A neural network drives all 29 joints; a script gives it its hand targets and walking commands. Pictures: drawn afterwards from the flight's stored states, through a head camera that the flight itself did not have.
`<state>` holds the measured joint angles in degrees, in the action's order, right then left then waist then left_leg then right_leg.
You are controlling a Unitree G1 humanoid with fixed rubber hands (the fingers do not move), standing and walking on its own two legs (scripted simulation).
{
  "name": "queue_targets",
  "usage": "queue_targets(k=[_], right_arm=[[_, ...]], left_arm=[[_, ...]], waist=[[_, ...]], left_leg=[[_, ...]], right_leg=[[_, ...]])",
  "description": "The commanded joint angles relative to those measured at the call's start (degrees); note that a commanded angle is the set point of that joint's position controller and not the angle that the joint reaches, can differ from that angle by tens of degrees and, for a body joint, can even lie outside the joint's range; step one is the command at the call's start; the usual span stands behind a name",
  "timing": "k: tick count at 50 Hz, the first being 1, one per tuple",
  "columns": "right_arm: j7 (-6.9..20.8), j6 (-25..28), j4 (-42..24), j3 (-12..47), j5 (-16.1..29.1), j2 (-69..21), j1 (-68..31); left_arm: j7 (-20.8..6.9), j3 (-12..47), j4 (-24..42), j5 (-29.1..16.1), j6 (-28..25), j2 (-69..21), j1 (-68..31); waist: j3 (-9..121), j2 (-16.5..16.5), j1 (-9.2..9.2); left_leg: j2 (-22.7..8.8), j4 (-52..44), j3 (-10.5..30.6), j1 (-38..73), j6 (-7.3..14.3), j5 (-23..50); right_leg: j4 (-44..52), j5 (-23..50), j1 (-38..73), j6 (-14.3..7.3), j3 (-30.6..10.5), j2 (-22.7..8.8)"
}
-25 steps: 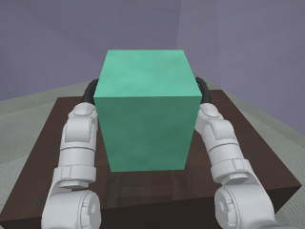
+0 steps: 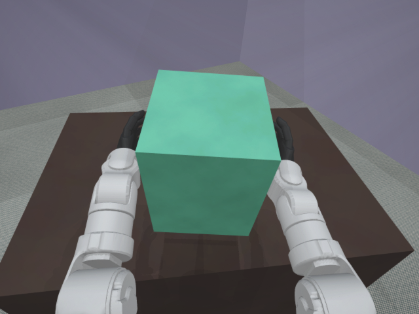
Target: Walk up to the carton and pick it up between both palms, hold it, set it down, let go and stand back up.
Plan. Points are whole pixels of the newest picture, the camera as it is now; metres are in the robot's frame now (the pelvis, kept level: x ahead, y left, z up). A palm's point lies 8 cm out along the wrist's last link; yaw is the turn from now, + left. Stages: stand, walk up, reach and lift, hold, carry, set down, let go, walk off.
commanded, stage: set down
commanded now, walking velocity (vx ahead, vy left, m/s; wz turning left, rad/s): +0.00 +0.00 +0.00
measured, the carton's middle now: (206, 157) +0.40 -0.03 +0.13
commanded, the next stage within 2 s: none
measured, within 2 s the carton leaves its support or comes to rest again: neither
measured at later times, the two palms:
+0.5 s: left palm (129, 154) +0.41 +0.12 +0.13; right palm (276, 163) +0.37 -0.16 +0.13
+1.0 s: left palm (132, 168) +0.42 +0.13 +0.08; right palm (270, 177) +0.37 -0.16 +0.09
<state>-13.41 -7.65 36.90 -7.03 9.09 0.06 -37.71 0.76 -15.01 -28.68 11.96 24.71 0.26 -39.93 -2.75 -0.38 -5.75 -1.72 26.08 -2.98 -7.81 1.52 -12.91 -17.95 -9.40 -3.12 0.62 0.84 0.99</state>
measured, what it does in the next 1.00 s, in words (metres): stands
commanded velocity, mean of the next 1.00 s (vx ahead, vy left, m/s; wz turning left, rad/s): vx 0.00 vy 0.00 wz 0.00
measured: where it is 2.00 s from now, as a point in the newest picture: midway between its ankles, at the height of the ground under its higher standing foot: outside the picture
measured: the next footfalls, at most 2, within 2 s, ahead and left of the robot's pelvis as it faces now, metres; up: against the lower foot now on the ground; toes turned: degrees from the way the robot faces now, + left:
none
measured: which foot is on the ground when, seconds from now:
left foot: down 0.00-1.00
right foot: down 0.00-1.00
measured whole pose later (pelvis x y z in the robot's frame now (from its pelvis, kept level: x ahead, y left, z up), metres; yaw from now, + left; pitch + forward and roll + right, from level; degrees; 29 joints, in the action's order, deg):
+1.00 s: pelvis +0.02 +0.01 +0.00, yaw +0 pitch -4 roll -2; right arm -11.9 1.0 43.8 -17.4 -1.1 -6.7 -33.9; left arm -0.9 -14.3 -48.7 11.9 9.2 2.8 -40.4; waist -3.1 -1.4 -5.8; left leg -1.4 25.6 -3.0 -7.9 1.5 -14.2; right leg -15.5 -9.5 -2.3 1.1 0.8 0.7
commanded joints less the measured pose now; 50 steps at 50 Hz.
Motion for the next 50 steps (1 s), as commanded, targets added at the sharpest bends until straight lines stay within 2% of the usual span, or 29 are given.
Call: queue_targets(k=[1, 5, 7, 9, 11, 13, 15, 16, 18, 22, 25, 27, 30, 33, 35, 38, 41, 43, 47, 50], right_arm=[[8.00, 4.59, -19.77, 26.99, -2.69, -38.67, -45.66], [7.82, 2.26, -10.47, 19.73, -7.41, -33.88, -38.45], [7.83, 2.27, -9.87, 17.95, -8.64, -33.40, -38.40], [7.84, 3.37, -13.16, 19.40, -8.14, -35.24, -41.17], [7.91, 5.21, -18.47, 23.63, -6.08, -38.58, -44.84], [8.16, 7.03, -21.51, 25.53, -4.78, -40.26, -47.76], [8.32, 8.19, -21.61, 25.66, -4.91, -40.45, -47.38], [8.32, 8.49, -20.98, 25.20, -5.69, -40.14, -46.58], [8.22, 8.24, -17.62, 22.85, -7.63, -38.91, -43.87], [7.99, 6.11, -9.31, 17.38, -12.15, -36.37, -36.93], [8.12, 6.11, -8.38, 15.02, -13.96, -36.50, -37.32], [8.30, 7.47, -10.71, 15.83, -13.73, -38.25, -40.55], [8.59, 10.30, -14.90, 18.88, -12.50, -42.08, -45.81], [8.95, 12.17, -14.60, 19.39, -12.72, -43.33, -46.77], [8.83, 11.91, -10.44, 16.97, -14.76, -42.75, -43.71], [8.57, 10.29, -3.33, 12.55, -18.26, -41.03, -38.39], [8.44, 9.78, -1.43, 9.45, -20.40, -40.51, -37.58], [8.49, 10.85, -4.41, 10.17, -19.81, -41.80, -40.55], [8.65, 13.82, -8.92, 13.72, -18.08, -45.30, -45.25], [8.67, 14.49, -6.27, 13.41, -18.78, -45.80, -43.91]], left_arm=[[-6.97, 29.37, 13.74, -8.29, -8.33, -35.00, -44.42], [-11.09, 18.37, 2.83, -1.57, -4.49, -29.24, -36.98], [-12.45, 15.87, 1.29, -0.80, -4.28, -27.71, -37.25], [-12.50, 17.48, 3.39, -2.39, -5.41, -28.79, -39.98], [-11.48, 22.78, 8.89, -5.85, -7.98, -32.07, -44.13], [-9.82, 28.22, 13.77, -8.92, -10.92, -35.19, -48.46], [-8.53, 30.87, 15.32, -9.83, -12.78, -36.71, -49.36], [-8.28, 30.96, 14.31, -9.51, -13.14, -36.94, -48.42], [-8.54, 28.84, 9.91, -7.83, -12.90, -36.29, -45.86], [-11.52, 20.26, -0.40, -2.63, -10.83, -31.69, -39.45], [-13.11, 17.26, -2.79, -1.92, -11.06, -29.85, -40.64], [-12.89, 18.86, -1.07, -3.50, -12.62, -30.95, -43.98], [-11.13, 24.79, 3.69, -7.46, -16.88, -34.85, -50.46], [-9.45, 27.31, 3.87, -8.67, -20.01, -36.94, -52.28], [-9.67, 25.41, -0.01, -7.13, -20.27, -36.17, -50.46], [-11.53, 19.92, -7.46, -3.71, -19.30, -32.58, -47.33], [-13.10, 16.70, -10.93, -2.47, -18.77, -30.02, -46.91], [-12.97, 17.92, -9.40, -3.86, -19.73, -30.90, -49.16], [-11.00, 23.37, -4.82, -7.59, -23.87, -34.47, -54.25], [-10.16, 24.60, -5.08, -8.02, -25.96, -34.76, -55.42]], waist=[[41.72, -0.12, -0.28], [23.96, -4.66, -0.31], [21.68, -4.80, -0.36], [24.65, -3.79, 0.07], [33.63, -1.95, 0.41], [43.73, 0.86, -0.73], [48.38, 2.82, -1.53], [47.87, 2.80, -1.59], [43.09, 1.97, -1.89], [27.37, -2.71, -1.74], [24.52, -3.29, -1.51], [28.99, -2.10, -1.40], [41.28, 0.80, -1.77], [46.60, 2.58, -2.18], [41.99, 1.50, -2.64], [30.94, -0.93, -2.87], [26.57, -1.73, -2.81], [31.15, -1.16, -2.75], [43.68, 1.84, -3.17], [45.26, 2.69, -4.17]], left_leg=[[2.97, -4.76, 1.20, 14.32, -4.12, 26.77], [3.72, -10.67, 0.46, 9.11, -1.36, 9.69], [3.81, -11.82, 0.21, 7.90, -0.80, 6.44], [3.82, -11.27, 0.15, 7.69, -1.17, 8.48], [3.81, -8.83, 0.28, 9.08, -2.28, 16.07], [3.35, -6.00, 0.99, 11.96, -3.81, 23.98], [2.88, -3.86, 1.36, 14.84, -5.13, 30.13], [2.75, -3.61, 1.26, 15.18, -5.42, 30.90], [2.67, -4.50, 1.05, 14.70, -5.27, 28.18], [3.44, -9.59, 0.07, 8.91, -2.66, 13.45], [3.69, -11.53, -0.53, 6.33, -1.60, 7.64], [3.68, -10.79, -0.69, 5.90, -1.91, 9.43], [3.47, -7.92, -0.48, 6.98, -3.39, 17.12], [2.92, -5.71, -0.09, 9.22, -4.67, 23.27], [2.85, -6.76, -0.33, 8.17, -4.23, 20.30], [3.13, -10.03, -0.95, 4.25, -2.60, 10.58], [3.30, -12.10, -1.60, 1.33, -1.57, 4.67], [3.22, -11.39, -1.60, 1.33, -1.85, 6.75], [2.97, -8.09, -1.27, 2.63, -3.50, 15.96], [2.60, -6.89, -0.93, 4.02, -4.27, 19.47]], right_leg=[[-0.56, 29.36, 10.49, 2.53, 1.88, 1.60], [2.48, 18.65, 12.90, 3.61, 1.72, 0.58], [2.79, 15.90, 13.24, 3.95, 1.80, 0.30], [1.89, 17.83, 14.01, 3.93, 1.82, 0.50], [-0.13, 25.21, 15.40, 3.65, 1.75, 0.96], [-1.44, 30.43, 14.11, 3.11, 1.95, 1.40], [-1.70, 32.32, 11.88, 2.69, 2.07, 1.58], [-1.32, 31.87, 11.20, 2.52, 2.08, 1.60], [-0.01, 28.95, 10.44, 2.26, 1.99, 1.54], [2.11, 22.42, 13.53, 2.89, 1.56, 0.58], [2.19, 18.81, 14.86, 3.45, 1.38, 0.14], [1.20, 20.69, 15.30, 3.47, 1.36, 0.15], [-1.06, 27.61, 15.14, 3.09, 1.38, 0.36], [-1.57, 30.08, 12.53, 2.49, 1.63, 0.82], [-0.60, 28.26, 12.19, 2.36, 1.47, 0.61], [0.93, 22.31, 13.46, 2.70, 1.22, -0.11], [1.33, 18.45, 14.77, 3.25, 1.02, -0.76], [0.21, 20.88, 15.44, 3.43, 1.11, -0.72], [-2.25, 29.31, 15.50, 2.97, 1.18, -0.32], [-2.39, 30.88, 13.47, 2.55, 1.38, -0.06]])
